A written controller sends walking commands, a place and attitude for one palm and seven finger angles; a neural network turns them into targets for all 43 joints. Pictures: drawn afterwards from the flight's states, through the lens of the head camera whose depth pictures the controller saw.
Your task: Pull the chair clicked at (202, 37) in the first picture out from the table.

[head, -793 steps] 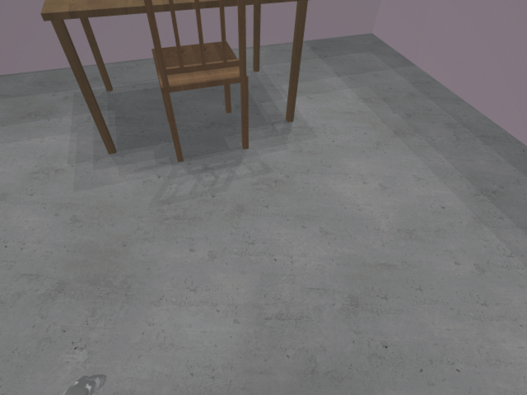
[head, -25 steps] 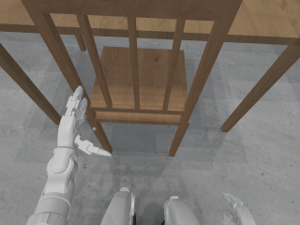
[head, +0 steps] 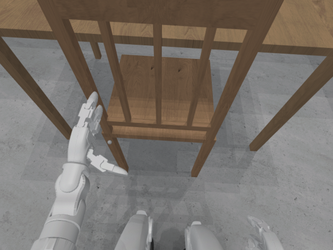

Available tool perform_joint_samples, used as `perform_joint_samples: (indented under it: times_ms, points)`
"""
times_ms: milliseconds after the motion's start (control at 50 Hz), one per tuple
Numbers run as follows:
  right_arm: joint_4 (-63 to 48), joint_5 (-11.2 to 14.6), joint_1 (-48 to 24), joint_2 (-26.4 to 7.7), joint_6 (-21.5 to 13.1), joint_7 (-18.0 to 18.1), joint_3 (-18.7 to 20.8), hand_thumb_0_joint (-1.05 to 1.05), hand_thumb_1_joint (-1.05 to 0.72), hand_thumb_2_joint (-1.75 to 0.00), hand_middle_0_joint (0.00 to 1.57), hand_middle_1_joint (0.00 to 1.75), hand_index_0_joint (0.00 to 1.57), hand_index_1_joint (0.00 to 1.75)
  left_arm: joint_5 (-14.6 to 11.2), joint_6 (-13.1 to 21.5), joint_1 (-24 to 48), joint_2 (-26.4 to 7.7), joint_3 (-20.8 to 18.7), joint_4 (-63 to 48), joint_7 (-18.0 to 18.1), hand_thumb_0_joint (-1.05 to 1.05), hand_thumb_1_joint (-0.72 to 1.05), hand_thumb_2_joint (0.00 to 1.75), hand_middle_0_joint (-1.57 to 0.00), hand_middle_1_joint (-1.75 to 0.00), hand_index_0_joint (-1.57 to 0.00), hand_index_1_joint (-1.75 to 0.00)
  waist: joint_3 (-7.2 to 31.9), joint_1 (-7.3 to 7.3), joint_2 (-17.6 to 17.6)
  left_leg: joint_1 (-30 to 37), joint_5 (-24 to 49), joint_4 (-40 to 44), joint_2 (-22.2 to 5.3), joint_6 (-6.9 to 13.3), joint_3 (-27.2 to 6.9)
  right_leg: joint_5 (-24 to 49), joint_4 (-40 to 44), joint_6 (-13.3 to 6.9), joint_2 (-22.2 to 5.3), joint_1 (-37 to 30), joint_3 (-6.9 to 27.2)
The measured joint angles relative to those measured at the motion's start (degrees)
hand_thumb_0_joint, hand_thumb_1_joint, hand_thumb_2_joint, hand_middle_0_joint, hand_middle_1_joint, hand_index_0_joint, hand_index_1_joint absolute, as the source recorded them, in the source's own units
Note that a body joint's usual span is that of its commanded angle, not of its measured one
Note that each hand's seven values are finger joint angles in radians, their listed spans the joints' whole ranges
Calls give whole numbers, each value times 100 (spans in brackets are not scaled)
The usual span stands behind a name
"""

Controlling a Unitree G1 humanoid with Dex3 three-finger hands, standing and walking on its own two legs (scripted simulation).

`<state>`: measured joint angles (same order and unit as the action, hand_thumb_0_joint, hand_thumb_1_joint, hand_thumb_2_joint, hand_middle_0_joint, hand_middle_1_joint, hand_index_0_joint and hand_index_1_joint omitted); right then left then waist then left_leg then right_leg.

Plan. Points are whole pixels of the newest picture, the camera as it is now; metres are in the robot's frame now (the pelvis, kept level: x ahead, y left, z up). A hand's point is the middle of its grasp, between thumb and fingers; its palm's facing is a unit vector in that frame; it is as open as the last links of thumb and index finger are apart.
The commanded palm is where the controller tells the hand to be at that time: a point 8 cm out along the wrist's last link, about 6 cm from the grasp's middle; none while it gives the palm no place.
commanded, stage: aim the fingers beside a spindle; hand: left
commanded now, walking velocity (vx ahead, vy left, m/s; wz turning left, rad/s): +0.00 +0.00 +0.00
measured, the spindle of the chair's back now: (158, 85) +0.50 +0.04 +0.06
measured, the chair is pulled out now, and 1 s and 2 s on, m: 0.00 0.00 0.00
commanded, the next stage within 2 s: none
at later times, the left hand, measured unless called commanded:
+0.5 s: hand (120, 151) +0.34 +0.13 +0.00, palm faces -0.08 -1.00 +0.01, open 17.0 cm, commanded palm +0.34 +0.19 +0.02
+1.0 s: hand (111, 136) +0.36 +0.15 +0.04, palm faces +0.02 -1.00 -0.08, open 16.9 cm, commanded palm +0.34 +0.19 +0.02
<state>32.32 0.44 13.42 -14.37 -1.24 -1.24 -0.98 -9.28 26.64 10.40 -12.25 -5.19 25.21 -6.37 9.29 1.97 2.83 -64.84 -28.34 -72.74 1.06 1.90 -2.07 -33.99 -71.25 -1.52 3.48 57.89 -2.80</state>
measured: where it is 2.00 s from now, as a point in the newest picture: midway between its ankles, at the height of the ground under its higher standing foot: outside the picture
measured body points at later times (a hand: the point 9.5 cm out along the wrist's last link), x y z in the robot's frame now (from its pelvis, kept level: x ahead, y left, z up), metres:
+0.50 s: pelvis +0.00 +0.00 +0.00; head +0.11 +0.02 +0.44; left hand +0.34 +0.18 +0.01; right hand +0.14 -0.25 -0.10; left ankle +0.06 +0.09 -0.62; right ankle +0.00 -0.11 -0.62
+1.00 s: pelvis +0.00 +0.00 +0.00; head +0.10 +0.01 +0.44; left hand +0.36 +0.20 +0.04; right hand +0.14 -0.25 -0.11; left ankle +0.06 +0.09 -0.62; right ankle +0.00 -0.11 -0.62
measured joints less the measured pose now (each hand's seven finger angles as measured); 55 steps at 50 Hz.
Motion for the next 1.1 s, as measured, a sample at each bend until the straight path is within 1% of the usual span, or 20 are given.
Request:
perform_joint_samples:
  times_ms: [60,120,200,280,360,420,460,500,560,600,640,680,720,780,820,900,940,980,1040,1100]
  points:
    - [-2,40,-8,-11,45,3,-29,1,-90,-90,20,30,20,30,32,-148,75,131,220,302,-88,-1,-50,30,-5,-8,-6,-8,31,6,-8,-10,19,26,26,17,0,7,21,16,-26,4,-3]
    - [-61,3,-65,11,42,16,-33,1,-90,-90,21,30,20,30,143,-216,78,276,275,415,-15,-1,-50,30,-5,-8,-6,-8,2,74,-53,-80,16,-12,20,25,18,4,-24,21,-23,82,13]
    - [-142,-89,-112,65,0,19,7,1,-90,-90,21,30,20,30,277,-11,-44,265,63,28,266,-1,-50,30,-6,-8,-6,-8,-85,143,-93,-109,-19,-80,-21,12,45,-7,-89,14,14,127,41]
    - [-68,-107,-87,60,18,-23,7,1,-90,-90,20,30,20,30,278,197,102,39,-137,-61,391,-1,-50,30,-6,-8,-6,-8,-50,84,-65,-97,-30,-94,-23,7,36,-18,-100,10,17,112,32]
    - [9,-12,-47,10,120,-49,-35,1,-90,-90,20,30,20,30,105,-42,350,-64,-49,371,120,-1,-50,30,-5,-8,-6,-8,22,19,-17,-98,-12,-69,3,13,-1,-15,-65,9,-3,92,-6]
    - [-23,49,-27,0,160,-25,-52,1,-90,-90,21,30,20,30,-1,-297,275,54,108,565,-121,-1,-50,30,-5,-8,-6,-8,32,38,-35,-81,11,-14,11,20,4,5,-15,13,-12,79,1]
    - [-78,38,-24,8,140,2,-41,1,-90,-90,21,30,20,30,0,-345,75,170,155,459,-151,-1,-50,30,-5,-8,-6,-8,16,76,-56,-72,12,5,-3,21,17,17,8,15,0,77,16]
    - [-123,-8,-30,20,79,26,-15,1,-90,-90,21,30,20,30,61,-258,-145,246,144,193,-56,-1,-50,30,-5,-8,-6,-8,-29,116,-69,-49,0,3,-20,16,24,20,15,14,16,56,26]
    - [-117,-79,-37,43,-7,30,22,1,-90,-90,21,30,20,30,183,52,-293,220,39,-177,209,-1,-50,30,-6,-8,-6,-8,-62,126,-98,-12,-19,-11,-37,4,36,10,-2,8,31,29,40]
    - [-67,-102,-48,39,-32,11,26,1,-90,-90,20,30,20,30,232,236,-190,121,-62,-226,331,-1,-50,30,-6,-8,-6,-8,-51,107,-92,-16,-28,-40,-35,-3,21,-4,-28,1,31,26,22]
    - [-6,-100,-63,22,-13,-18,11,1,-90,-90,20,30,20,30,231,290,33,3,-136,-61,331,-1,-50,30,-6,-8,-6,-8,-18,77,-76,-47,-31,-75,-26,-7,-3,-17,-60,-6,26,46,-4]
    - [28,-59,-73,0,38,-42,-11,1,-90,-90,20,30,20,30,176,184,246,-77,-143,217,214,-1,-50,30,-6,-8,-6,-8,19,57,-56,-84,-26,-96,-13,-7,-24,-23,-80,-12,16,74,-28]
    - [23,5,-76,-19,100,-49,-32,1,-90,-90,20,30,20,30,89,-30,371,-82,-60,504,34,-1,-50,30,-5,-8,-6,-8,30,51,-41,-102,-11,-88,1,-5,-35,-18,-74,-12,3,86,-41]
    - [-50,52,-69,-26,137,-24,-45,1,-90,-90,20,30,20,30,6,-309,297,44,107,670,-160,-1,-50,30,-5,-8,-5,-8,12,76,-40,-115,12,-49,4,3,-28,6,-38,-6,-1,103,-32]
    - [-110,23,-60,-10,101,0,-21,1,-90,-90,21,30,20,30,27,-341,85,170,178,466,-134,-1,-50,30,-5,-8,-6,-8,-21,106,-41,-109,13,-31,-9,4,-11,19,-18,-1,9,104,-12]
    - [-128,-82,-39,36,-11,19,19,1,-90,-90,20,30,20,30,186,14,-278,275,157,-194,229,-1,-50,30,-6,-8,-6,-8,-66,124,-57,-30,-5,-3,-36,-4,34,20,0,2,29,50,37]
    - [-63,-110,-40,48,-25,4,10,1,-90,-90,20,30,20,30,268,229,-164,206,58,-210,385,-1,-50,30,-6,-8,-6,-8,-42,102,-67,-23,-13,-15,-34,-8,36,5,-26,-2,27,48,38]
    - [10,-111,-57,45,6,-17,-19,1,-90,-90,20,30,20,30,320,310,103,86,-65,15,434,-1,-50,30,-6,-8,-6,-8,3,88,-63,-65,-22,-60,-27,-13,15,-17,-74,-13,24,84,13]
    - [61,-47,-85,28,109,-43,-69,1,-90,-90,20,30,20,30,256,121,508,-86,-164,582,261,-1,-50,30,-6,-8,-6,-8,37,89,-61,-144,-27,-116,-15,-24,-15,-39,-135,-30,15,152,-21]
    - [3,29,-66,-3,170,-43,-67,1,-90,-90,20,30,20,30,78,-220,576,-75,-58,889,-28,-1,-50,30,-5,-8,-6,-8,7,104,-31,-178,-12,-107,-6,-23,-35,-27,-115,-34,9,175,-42]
